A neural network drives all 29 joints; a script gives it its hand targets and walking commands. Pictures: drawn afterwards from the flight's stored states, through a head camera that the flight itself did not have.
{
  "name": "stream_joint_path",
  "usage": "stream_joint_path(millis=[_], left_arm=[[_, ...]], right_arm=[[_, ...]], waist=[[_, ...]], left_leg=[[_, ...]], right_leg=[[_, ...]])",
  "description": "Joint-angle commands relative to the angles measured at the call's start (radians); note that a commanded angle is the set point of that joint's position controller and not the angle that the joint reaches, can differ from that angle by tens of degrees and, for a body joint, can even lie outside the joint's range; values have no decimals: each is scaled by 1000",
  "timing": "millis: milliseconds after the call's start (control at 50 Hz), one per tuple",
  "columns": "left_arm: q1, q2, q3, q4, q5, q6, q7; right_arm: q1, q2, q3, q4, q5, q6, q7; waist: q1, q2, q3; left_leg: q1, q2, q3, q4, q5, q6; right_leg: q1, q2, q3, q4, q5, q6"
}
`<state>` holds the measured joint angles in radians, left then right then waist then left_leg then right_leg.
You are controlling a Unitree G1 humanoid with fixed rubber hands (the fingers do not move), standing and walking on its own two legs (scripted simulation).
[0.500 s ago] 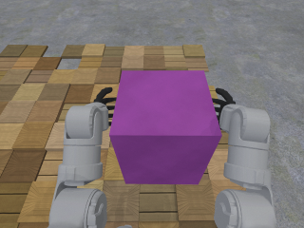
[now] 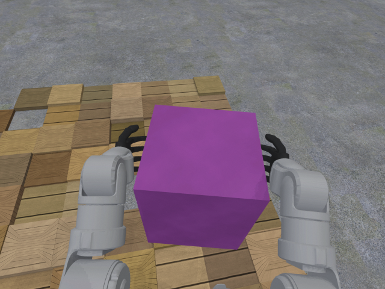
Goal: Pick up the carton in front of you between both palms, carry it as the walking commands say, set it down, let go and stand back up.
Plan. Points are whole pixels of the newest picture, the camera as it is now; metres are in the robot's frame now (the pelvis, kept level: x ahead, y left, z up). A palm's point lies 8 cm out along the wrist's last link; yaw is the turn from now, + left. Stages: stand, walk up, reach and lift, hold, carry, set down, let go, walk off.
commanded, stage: carry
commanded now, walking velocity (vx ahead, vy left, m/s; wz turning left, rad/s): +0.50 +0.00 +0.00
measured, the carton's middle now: (198, 181) +0.36 -0.03 +0.02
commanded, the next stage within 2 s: none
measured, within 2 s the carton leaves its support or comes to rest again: neither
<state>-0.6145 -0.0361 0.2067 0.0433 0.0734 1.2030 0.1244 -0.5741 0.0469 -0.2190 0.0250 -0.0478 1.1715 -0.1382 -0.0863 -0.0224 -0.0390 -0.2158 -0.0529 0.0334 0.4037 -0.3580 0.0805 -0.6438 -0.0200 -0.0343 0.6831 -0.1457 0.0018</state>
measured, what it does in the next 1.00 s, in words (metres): walks ahead: right foot, then left foot 0.03 m higher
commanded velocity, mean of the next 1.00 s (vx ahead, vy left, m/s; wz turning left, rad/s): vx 0.50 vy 0.00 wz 0.00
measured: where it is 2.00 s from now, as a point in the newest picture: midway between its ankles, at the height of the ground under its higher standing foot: (176, 132)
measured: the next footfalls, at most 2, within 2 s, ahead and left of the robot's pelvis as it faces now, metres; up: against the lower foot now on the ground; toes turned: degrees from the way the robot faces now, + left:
right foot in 0.10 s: +0.23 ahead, -0.10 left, -0.02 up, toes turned +2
left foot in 0.54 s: +0.54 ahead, +0.08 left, +0.01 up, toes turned +4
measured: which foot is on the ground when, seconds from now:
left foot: down 0.00-0.14, up 0.16-0.52, down 0.54-0.98, up 1.00-1.00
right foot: up 0.00-0.08, down 0.10-0.54, up 0.56-0.94, down 0.96-1.00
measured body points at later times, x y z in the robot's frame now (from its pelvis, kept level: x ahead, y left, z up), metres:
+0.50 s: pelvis +0.32 -0.03 -0.02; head +0.34 -0.04 +0.43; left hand +0.67 +0.16 +0.09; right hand +0.70 -0.14 +0.09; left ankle +0.45 +0.09 -0.71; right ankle +0.19 -0.10 -0.76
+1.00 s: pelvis +0.63 -0.03 -0.01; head +0.63 -0.04 +0.44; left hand +1.02 +0.09 +0.19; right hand +1.01 -0.21 +0.18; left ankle +0.50 +0.08 -0.70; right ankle +0.71 -0.12 -0.73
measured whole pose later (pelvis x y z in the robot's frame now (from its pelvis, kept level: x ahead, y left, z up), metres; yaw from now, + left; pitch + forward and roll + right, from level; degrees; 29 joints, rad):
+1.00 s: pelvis +0.63 -0.03 -0.01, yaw -1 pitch +5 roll -1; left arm -0.88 0.00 0.28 0.12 0.10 1.34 0.12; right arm -0.90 -0.07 -0.24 0.17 0.00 1.31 -0.15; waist -0.04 0.04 -0.09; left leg -0.27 0.04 0.05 0.82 -0.48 0.01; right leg -0.48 0.03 -0.10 0.56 -0.25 -0.07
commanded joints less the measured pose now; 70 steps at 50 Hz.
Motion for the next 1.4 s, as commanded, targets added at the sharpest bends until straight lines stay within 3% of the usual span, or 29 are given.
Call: stream_joint_path(millis=[0,80,100,120,140,160,180,220,340,420,460,500,520,540,560,580,620,640,760,880,920,940,960,980,1020,1040,1120,1320,1380], left_arm=[[-582,-1019,-628,-137,-319,-35,-175],[-558,-962,-647,-134,-320,-19,-202],[-542,-938,-641,-105,-310,-19,-206],[-493,-931,-634,-83,-314,-18,-210],[-448,-931,-613,-55,-328,-12,-210],[-523,-876,-604,-70,-317,-12,-209],[-546,-912,-625,-79,-336,-12,-215],[-678,-1000,-676,-142,-420,-18,-234],[-842,-1088,-719,-156,-554,-28,-276],[-832,-1092,-703,-85,-552,-40,-293],[-792,-1087,-682,-23,-538,-37,-295],[-765,-1080,-665,5,-526,-41,-290],[-781,-1076,-658,1,-520,-41,-284],[-804,-1071,-653,-27,-514,-37,-279],[-835,-1074,-648,-64,-515,-25,-275],[-859,-1056,-644,-84,-509,-18,-263],[-866,-1026,-615,-134,-478,-7,-230],[-841,-998,-594,-144,-450,4,-212],[-785,-834,-517,-153,-307,60,-140],[-850,-811,-493,-24,-296,116,-158],[-872,-821,-478,37,-317,130,-174],[-861,-833,-468,71,-330,135,-183],[-900,-810,-449,98,-318,134,-186],[-877,-838,-440,116,-335,132,-191],[-964,-928,-456,55,-396,131,-206],[-1032,-975,-475,12,-430,127,-213],[-1140,-1054,-506,-81,-513,124,-232],[-1050,-1060,-546,-18,-523,100,-255],[-1022,-1086,-562,25,-519,85,-255]], right_arm=[[-744,1102,748,-152,499,-1,283],[-699,1057,774,-129,481,8,283],[-722,1048,773,-125,481,16,280],[-707,1029,767,-124,471,24,280],[-666,990,741,-72,449,28,282],[-682,1044,746,-31,472,35,279],[-680,1039,733,-25,464,32,275],[-729,1055,711,-37,441,23,262],[-677,1003,624,-19,307,-6,190],[-687,971,614,-9,268,-15,181],[-675,959,607,29,259,-14,184],[-693,957,614,35,274,-9,189],[-698,968,625,29,294,-6,192],[-721,960,630,0,313,-6,195],[-758,956,631,-27,331,-11,192],[-762,986,649,-47,365,-4,192],[-874,1010,687,-156,445,8,201],[-929,1036,710,-203,492,19,207],[-996,989,696,-214,571,95,238],[-1002,961,614,-11,519,140,258],[-1007,966,589,53,496,149,256],[-1014,953,569,82,487,154,253],[-1056,978,542,100,484,166,251],[-1064,980,527,111,471,171,252],[-1069,1012,502,128,449,170,243],[-1070,1028,491,117,442,167,237],[-1045,1041,465,78,391,157,194],[-917,955,453,127,272,148,178],[-883,949,437,167,273,143,203]], waist=[[18,129,-408],[74,54,-423],[113,-44,-484],[151,-166,-548],[152,-129,-456],[143,-232,-524],[159,-182,-573],[149,-77,-507],[152,-80,-454],[170,-102,-384],[173,-91,-326],[119,-116,-363],[47,-152,-459],[-9,-64,-576],[-25,248,-659],[-13,266,-651],[-11,73,-542],[1,57,-509],[5,114,-493],[10,168,-408],[68,110,-446],[115,53,-495],[145,-205,-594],[160,-273,-541],[156,-74,-469],[152,-43,-438],[140,-125,-459],[219,-111,-385],[134,-84,-411]], left_leg=[[330,267,-204,-39,508,75],[168,148,0,199,765,-27],[-79,106,17,383,558,-64],[-316,57,10,572,-73,-84],[-365,36,49,649,-135,-75],[-500,-15,17,811,-194,-86],[-605,41,-32,884,-196,-72],[-581,73,-47,815,-107,-75],[-606,66,13,639,-65,-78],[-511,52,54,458,160,-61],[-463,-1,123,332,177,-46],[-195,-70,195,163,220,-25],[74,-32,168,127,269,16],[349,125,-93,90,184,87],[572,423,-624,42,346,260],[572,386,-667,31,418,279],[454,350,-489,61,479,215],[383,332,-439,34,440,182],[296,305,-256,-11,464,169],[204,243,-79,59,554,74],[99,199,9,221,573,11],[-35,175,30,363,409,-26],[-319,68,54,659,138,-81],[-561,-1,7,799,-191,-83],[-579,60,-45,773,-133,-60],[-545,77,-44,713,-106,-60],[-462,66,-18,549,6,-80],[-420,57,13,101,487,-28],[-126,53,62,-35,586,-2]], right_leg=[[69,-18,9,-141,141,-12],[556,68,-171,-331,272,-49],[868,-20,-50,-259,358,-128],[1081,-224,220,-231,446,-172],[957,-221,297,-232,618,-103],[1109,-314,426,-180,847,-244],[1135,-351,482,-195,628,-296],[952,-251,405,-255,370,-235],[839,-230,351,-292,392,-238],[741,-199,268,-292,504,-205],[737,-139,176,-275,705,-168],[653,-113,90,-176,918,-122],[548,-109,29,-8,899,-83],[339,-68,6,234,600,-46],[23,115,13,606,-105,13],[-64,101,115,748,-321,-20],[-121,28,119,689,-292,-50],[-101,9,117,613,-265,-51],[-8,7,32,175,-260,-25],[198,50,-71,-160,33,-39],[495,49,-106,-272,66,-73],[683,-71,39,-253,44,-108],[971,-300,414,-207,113,-257],[1005,-328,588,-282,105,-300],[887,-273,488,-281,196,-248],[811,-260,439,-298,242,-222],[772,-205,288,-324,315,-194],[861,-136,145,-195,464,-149],[766,-100,84,-6,543,-101]])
